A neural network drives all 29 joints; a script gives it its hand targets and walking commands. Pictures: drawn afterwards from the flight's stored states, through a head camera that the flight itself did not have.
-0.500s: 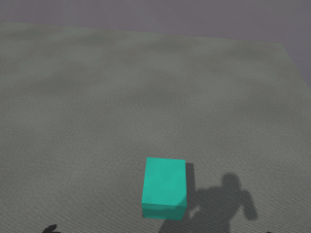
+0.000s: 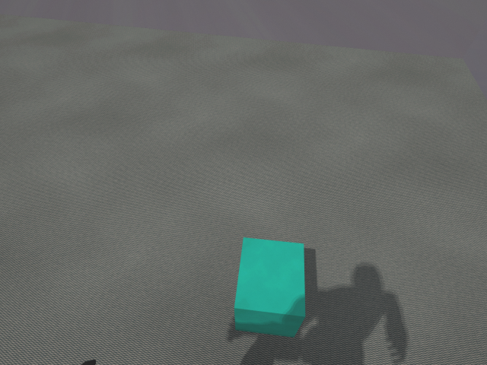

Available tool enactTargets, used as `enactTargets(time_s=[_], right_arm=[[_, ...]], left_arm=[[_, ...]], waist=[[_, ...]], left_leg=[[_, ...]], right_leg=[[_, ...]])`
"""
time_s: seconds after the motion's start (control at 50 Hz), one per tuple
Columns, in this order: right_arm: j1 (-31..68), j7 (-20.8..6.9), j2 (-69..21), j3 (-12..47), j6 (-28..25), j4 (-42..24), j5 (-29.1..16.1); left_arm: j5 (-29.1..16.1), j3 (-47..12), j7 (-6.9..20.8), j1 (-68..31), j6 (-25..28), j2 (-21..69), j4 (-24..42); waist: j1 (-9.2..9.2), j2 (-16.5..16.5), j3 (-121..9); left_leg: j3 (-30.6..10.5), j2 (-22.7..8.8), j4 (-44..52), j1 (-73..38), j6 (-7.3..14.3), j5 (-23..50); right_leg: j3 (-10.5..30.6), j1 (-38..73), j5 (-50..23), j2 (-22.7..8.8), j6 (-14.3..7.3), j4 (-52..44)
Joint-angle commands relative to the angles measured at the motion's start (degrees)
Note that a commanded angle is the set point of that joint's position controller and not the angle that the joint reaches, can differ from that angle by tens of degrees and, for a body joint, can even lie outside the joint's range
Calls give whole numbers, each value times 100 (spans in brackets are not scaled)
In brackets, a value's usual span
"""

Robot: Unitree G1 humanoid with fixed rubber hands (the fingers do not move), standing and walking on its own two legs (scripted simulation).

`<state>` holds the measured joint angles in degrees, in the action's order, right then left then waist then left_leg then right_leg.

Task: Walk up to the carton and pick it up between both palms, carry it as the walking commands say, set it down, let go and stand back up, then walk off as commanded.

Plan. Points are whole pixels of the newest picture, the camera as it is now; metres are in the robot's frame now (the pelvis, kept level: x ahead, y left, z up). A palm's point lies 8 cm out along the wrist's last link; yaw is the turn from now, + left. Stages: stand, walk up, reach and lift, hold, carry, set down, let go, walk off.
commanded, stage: walk off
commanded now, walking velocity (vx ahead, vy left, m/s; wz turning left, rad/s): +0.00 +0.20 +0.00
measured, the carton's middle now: (268, 287) +0.48 -0.06 -0.64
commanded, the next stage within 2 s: none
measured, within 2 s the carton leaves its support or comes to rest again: neither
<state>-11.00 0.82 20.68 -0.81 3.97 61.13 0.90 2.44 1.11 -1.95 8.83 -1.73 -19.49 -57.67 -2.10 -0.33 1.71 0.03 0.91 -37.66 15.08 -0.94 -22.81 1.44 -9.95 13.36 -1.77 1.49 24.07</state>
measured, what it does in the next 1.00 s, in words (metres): steps to the left: left foot, then right foot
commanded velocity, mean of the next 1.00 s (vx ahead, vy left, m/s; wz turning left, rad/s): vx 0.00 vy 0.20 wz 0.00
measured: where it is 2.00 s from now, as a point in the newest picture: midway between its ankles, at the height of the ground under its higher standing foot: outside the picture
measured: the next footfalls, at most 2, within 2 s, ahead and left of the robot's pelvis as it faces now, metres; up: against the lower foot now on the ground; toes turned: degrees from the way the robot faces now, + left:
left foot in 0.14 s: +0.04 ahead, +0.17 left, +0.00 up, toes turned +3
right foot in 0.52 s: +0.01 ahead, +0.04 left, +0.00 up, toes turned -7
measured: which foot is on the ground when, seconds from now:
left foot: up 0.00-0.12, down 0.14-0.52, up 0.54-0.90, down 0.92-1.00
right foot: down 0.00-0.14, up 0.16-0.50, down 0.52-0.92, up 0.94-1.00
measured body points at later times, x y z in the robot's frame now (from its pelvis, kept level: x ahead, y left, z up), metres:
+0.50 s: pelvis -0.01 +0.12 -0.01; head +0.01 +0.10 +0.44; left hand +0.07 +0.40 -0.14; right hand +0.01 -0.13 -0.17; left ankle +0.00 +0.17 -0.74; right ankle -0.04 +0.04 -0.73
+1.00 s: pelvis -0.02 +0.26 -0.01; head +0.01 +0.28 +0.44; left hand -0.02 +0.56 -0.16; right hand +0.07 -0.01 -0.14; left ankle +0.00 +0.39 -0.74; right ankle -0.05 +0.09 -0.69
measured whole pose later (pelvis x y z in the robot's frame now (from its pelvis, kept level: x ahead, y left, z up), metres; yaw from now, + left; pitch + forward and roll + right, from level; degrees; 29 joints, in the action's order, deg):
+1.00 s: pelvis -0.02 +0.26 -0.01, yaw +1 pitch +0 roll +0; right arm -10.6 -1.1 14.6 -2.1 3.4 52.7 2.3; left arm 1.6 5.0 -3.6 16.0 -3.9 -18.5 -56.1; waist -2.3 3.0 4.0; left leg 3.5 -2.4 -30.7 16.0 -0.5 -14.8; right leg 1.3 -22.7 32.4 -6.3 1.2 55.1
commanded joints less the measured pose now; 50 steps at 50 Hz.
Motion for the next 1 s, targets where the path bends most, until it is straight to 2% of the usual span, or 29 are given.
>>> enactTargets(time_s=[0.0, 0.06, 0.1, 0.12, 0.14, 0.16, 0.2, 0.22, 0.26, 0.34, 0.4, 0.44, 0.48, 0.5, 0.52, 0.54, 0.56, 0.58, 0.62, 0.66, 0.72, 0.8, 0.84, 0.86, 0.88, 0.9, 0.92, 0.94, 0.98], right_arm=[[-14, -33, 601, -184, 27, -388, 22], [-373, -103, 354, -176, 30, -383, 28], [-736, -169, 390, -210, 32, -291, 86], [-880, -188, 741, -262, -8, -349, 185], [-557, -169, 1425, -358, -8, -544, 118], [-677, -146, 1081, -270, -20, -562, 140], [-288, -27, 710, -179, -4, -629, 151], [-126, 21, 656, -178, -20, -698, 119], [-169, 39, 472, -154, -63, -766, 95], [-599, 94, 231, -104, -40, -568, 124], [-652, 94, 169, -92, 7, -523, 141], [-567, 73, 190, -104, 21, -515, 132], [-514, 78, 219, -129, 35, -504, 66], [-498, 82, 152, -128, 10, -568, 10], [-431, 47, -56, -137, -37, -789, 4], [-144, 45, 342, -261, -2, -796, 170], [-219, -2, 283, -316, 2, -768, 197], [-436, -43, 129, -329, 3, -674, 159], [-700, -112, -8, -365, 23, -569, 201], [-611, -156, -137, -356, 53, -629, 127], [-256, -201, -365, -265, 90, -829, 53], [43, -271, -322, -198, 107, -1088, 43], [-207, -271, -180, -254, 102, -1050, 47], [-475, -256, -162, -280, 90, -946, 63], [-869, -234, -65, -329, 53, -766, 117], [-1276, -224, 250, -405, -37, -650, 209], [-1118, -256, 1078, -489, -96, -826, 181], [-1043, -182, 1024, -494, -121, -872, 137], [-288, -70, 395, -281, -70, -991, 159]], left_arm=[[36, 354, -88, 39, 15, -1385, 243], [41, 406, -76, -23, -64, -1341, 264], [10, 450, -69, 111, -128, -1285, 249], [3, 395, -54, 351, -123, -963, 258], [-55, 250, -120, 181, -168, -379, 520], [-195, 280, -239, -111, -246, -567, 543], [-190, 333, -220, 37, -226, -689, 460], [-118, 341, -188, 223, -192, -698, 363], [-73, 314, -166, 447, -153, -569, 239], [-171, 179, -219, 180, -178, -272, 380], [-230, 130, -293, 336, -162, -186, 331], [-240, 121, -324, 530, -123, -128, 253], [-204, 129, -331, 909, -71, -108, 133], [-106, 196, -343, 1243, -28, -371, 78], [-22, 364, -348, 1343, -58, -1009, 115], [-3, 370, -361, 1342, -100, -977, 48], [-43, 320, -346, 1128, -58, -705, 92], [-73, 290, -313, 699, -18, -554, 204], [-120, 271, -282, 348, 65, -384, 327], [-60, 292, -247, 565, 107, -352, 308], [24, 389, -223, 927, 122, -567, 204], [65, 552, -148, 1024, 49, -872, 183], [54, 621, -137, 926, 1, -1026, 233], [17, 624, -143, 806, -19, -1042, 279], [-3, 602, -141, 780, -19, -932, 297], [35, 528, -109, 1116, -7, -601, 267], [39, 379, -98, 1133, -68, 178, 553], [-87, 338, -218, 637, -193, 70, 597], [-192, 432, -179, 519, -209, -270, 625]], waist=[[-3, 907, -80], [154, 1199, -87], [279, 894, -123], [341, -427, -236], [356, -2214, -235], [584, -1694, -261], [196, -642, 126], [75, -557, 57], [134, -572, -165], [337, -771, -157], [318, -685, -135], [195, -489, -142], [-42, -239, -141], [-217, 328, -118], [-320, 1930, 39], [-329, 1334, 311], [-107, 733, 269], [149, 524, 301], [289, 786, 268], [175, 883, 95], [-28, 1186, 96], [-185, 1635, 138], [-82, 1702, 87], [86, 1567, 41], [259, 1174, -80], [382, 29, -419], [295, -2224, -445], [703, -2283, -532], [275, -1295, -45]], left_leg=[[-317, -464, -963, 685, -23, -679], [127, -264, 299, 50, -38, -87], [401, -42, 1588, -953, -27, 981], [-596, -852, 2474, -1373, 97, 1102], [-1812, -1980, 2636, -779, 814, 1772], [-1663, -1970, 2606, 2, 1172, 1785], [-1032, -1452, 2348, -11, 1082, 1758], [-904, -1290, 2221, -331, 1043, 2146], [-749, -1138, 2052, -741, 1141, 2884], [-895, -1165, 1998, -1111, 1327, 2738], [-1132, -1286, 2079, -1007, 1380, 2872], [-1183, -1275, 2066, -898, 1323, 2888], [-1006, -1066, 1939, -365, 976, 2383], [-765, -758, 1435, 474, 568, 1673], [180, 83, -218, 1879, 33, -371], [-220, 135, -1705, 1697, 11, -921], [-618, 143, -2424, 1551, -33, -542], [-743, 68, -2727, 1508, -132, -131], [-649, 74, -2921, 1537, -362, 284], [-478, 94, -2886, 1526, -527, 323], [-169, -67, -1834, 1469, -655, 258], [404, -278, -420, 618, -552, 14], [472, -298, 287, 225, -415, 158], [529, -291, 1019, -197, -305, 627], [578, -171, 1597, -871, -202, 1024], [47, -707, 2072, -1635, -138, 1369], [-1569, -2181, 2192, -1730, 410, 2837], [-1295, -2128, 2267, -599, 1021, 2480], [-707, -1559, 2275, -73, 883, 1647]], right_leg=[[1527, 92, -2468, -2145, -1201, -549], [930, -182, -2243, -1602, -735, -272], [489, -712, -1470, -1196, -364, 326], [-119, -1263, -190, -554, -73, 1511], [-593, -1956, 2469, 262, 124, 2857], [184, -1426, 2713, 125, -2, 3842], [204, -1756, 1953, 49, -181, 4457], [-18, -1872, 1575, -60, -172, 4538], [-355, -1843, 1415, -113, -79, 4283], [-508, -1607, 1694, -105, -112, 2962], [-554, -1125, 1616, -51, -241, 2072], [-579, -790, 1295, -83, -314, 1430], [-577, 37, 296, -257, -387, 131], [190, 852, 58, -962, -480, -716], [2383, 1326, -484, -2866, -1224, -1236], [2355, 270, -1501, -3154, -1760, -1129], [1781, -4, -1601, -2773, -1693, -999], [1182, -168, -1411, -2342, -1403, -974], [467, -98, -1741, -1797, -1004, -783], [137, 74, -2404, -1657, -955, -560], [-81, 242, -2494, -1558, -846, -383], [-125, -128, -2178, -1578, -780, -431], [81, -194, -2150, -1733, -652, -307], [55, -335, -2043, -1734, -537, -73], [-57, -614, -1775, -1603, -386, 363], [-492, -1024, -482, -1132, -178, 1429], [-990, -2344, 2741, -67, 55, 2942], [-142, -1929, 2860, -21, -123, 3948], [83, -2016, 2025, -25, -317, 4508]])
